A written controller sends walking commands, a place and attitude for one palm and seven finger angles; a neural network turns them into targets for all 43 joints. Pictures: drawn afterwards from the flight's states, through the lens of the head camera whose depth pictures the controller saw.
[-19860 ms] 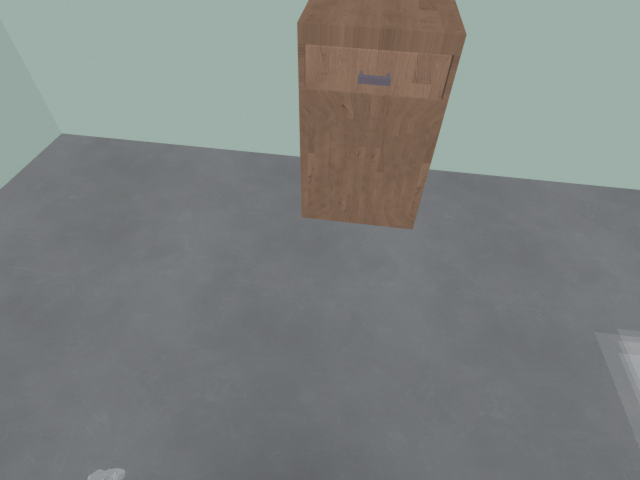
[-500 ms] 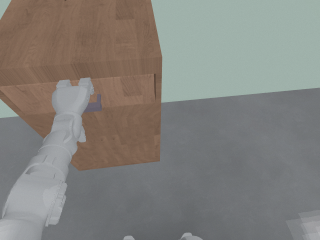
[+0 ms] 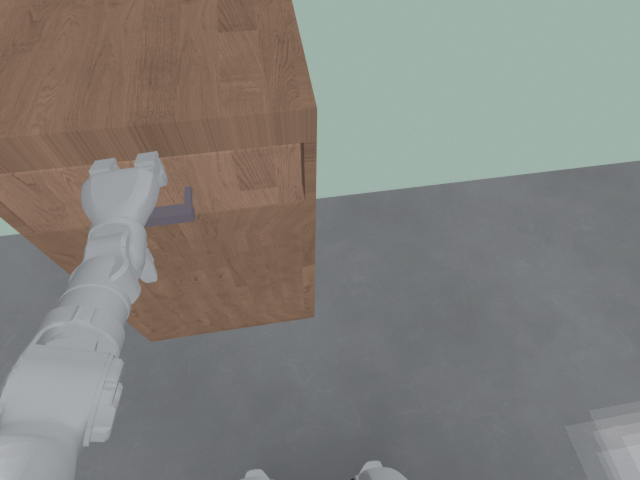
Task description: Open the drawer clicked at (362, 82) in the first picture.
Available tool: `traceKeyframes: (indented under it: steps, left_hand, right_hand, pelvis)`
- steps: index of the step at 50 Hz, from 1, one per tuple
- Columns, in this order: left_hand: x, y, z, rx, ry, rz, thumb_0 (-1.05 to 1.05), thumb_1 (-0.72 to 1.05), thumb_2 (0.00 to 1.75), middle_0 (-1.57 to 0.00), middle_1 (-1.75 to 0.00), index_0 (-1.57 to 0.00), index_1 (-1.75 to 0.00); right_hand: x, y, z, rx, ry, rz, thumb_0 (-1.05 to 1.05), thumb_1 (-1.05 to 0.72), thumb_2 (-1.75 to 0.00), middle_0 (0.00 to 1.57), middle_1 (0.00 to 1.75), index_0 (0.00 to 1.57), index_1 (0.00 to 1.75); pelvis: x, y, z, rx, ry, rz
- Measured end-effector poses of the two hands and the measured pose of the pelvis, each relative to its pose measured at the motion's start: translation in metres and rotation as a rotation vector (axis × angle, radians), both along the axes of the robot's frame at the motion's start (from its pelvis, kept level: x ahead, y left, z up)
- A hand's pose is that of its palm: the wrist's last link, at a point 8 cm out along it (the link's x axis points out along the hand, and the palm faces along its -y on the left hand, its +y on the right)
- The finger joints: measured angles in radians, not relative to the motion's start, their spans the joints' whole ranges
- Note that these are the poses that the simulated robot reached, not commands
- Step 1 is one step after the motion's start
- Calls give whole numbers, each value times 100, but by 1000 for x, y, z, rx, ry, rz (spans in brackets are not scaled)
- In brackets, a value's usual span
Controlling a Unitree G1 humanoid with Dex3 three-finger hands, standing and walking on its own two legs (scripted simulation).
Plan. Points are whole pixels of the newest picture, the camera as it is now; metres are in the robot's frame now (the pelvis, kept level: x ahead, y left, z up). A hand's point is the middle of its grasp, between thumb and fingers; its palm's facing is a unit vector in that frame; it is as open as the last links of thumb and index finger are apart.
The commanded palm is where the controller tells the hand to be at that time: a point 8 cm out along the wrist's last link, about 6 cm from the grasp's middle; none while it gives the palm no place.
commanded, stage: re-aim the fingers above the handle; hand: left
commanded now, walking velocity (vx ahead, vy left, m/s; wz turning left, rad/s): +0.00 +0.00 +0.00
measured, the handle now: (159, 205) +0.53 +0.23 -0.04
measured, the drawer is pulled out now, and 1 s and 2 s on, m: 0.00 0.00 0.00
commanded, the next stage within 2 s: lower the fingers behind the handle in 0.98 s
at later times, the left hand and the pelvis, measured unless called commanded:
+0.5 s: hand (141, 217) +0.47 +0.23 +0.01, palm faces -0.06 -0.03 -1.00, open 13.8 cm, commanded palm +0.45 +0.22 +0.07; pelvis +0.01 +0.00 +0.00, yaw +1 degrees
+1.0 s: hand (145, 219) +0.46 +0.22 +0.02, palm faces -0.03 -0.02 -1.00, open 13.8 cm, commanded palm +0.44 +0.22 +0.07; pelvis +0.00 -0.01 +0.00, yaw +1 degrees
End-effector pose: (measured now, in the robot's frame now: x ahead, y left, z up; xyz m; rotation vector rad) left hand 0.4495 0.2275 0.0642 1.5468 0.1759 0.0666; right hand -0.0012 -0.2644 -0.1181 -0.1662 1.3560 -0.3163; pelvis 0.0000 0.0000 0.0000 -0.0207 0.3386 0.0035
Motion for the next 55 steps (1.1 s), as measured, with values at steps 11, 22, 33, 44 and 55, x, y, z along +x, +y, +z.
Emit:
traceKeyframes:
  steps: [11,22,33,44,55]
  left_hand:
    - [-8,0,-1,-27,-22,-85,0,-49,30,-32,-120,-32,-120]
    - [2,-5,0,-3,-27,-17,0,-49,30,-32,-120,-32,-120]
    - [-6,-5,3,-19,-15,-63,0,-49,30,-32,-120,-32,-120]
    - [-15,-8,4,8,-36,-37,0,-49,30,-32,-120,-32,-120]
    - [-9,-15,10,3,-26,-37,0,-49,30,-32,-120,-32,-120]
  right_hand:
    - [31,-2,3,-23,-32,58,0,-91,-90,20,30,20,30]
    - [42,5,-1,7,-65,48,0,-91,-90,20,30,20,30]
    - [24,3,0,12,-21,28,0,-91,-90,20,30,20,30]
    - [27,-6,0,4,-41,36,0,-91,-90,20,30,20,30]
    - [31,-9,2,-4,-79,41,0,-91,-90,20,30,20,30]
  pelvis:
    - [6,4,-1,-10,-3,30]
    - [7,4,-1,-7,-1,16]
    - [9,1,2,-4,-14,13]
    - [3,-3,2,0,-27,21]
    - [0,-7,2,4,-26,15]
